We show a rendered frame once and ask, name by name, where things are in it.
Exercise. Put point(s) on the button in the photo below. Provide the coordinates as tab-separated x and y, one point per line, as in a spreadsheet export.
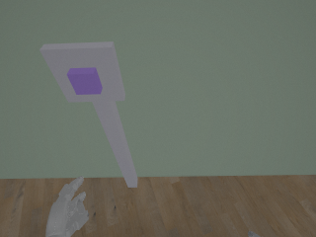
85	81

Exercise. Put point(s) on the panel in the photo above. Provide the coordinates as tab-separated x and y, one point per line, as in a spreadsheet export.
60	57

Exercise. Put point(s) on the robot left hand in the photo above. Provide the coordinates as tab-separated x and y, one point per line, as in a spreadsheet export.
67	215

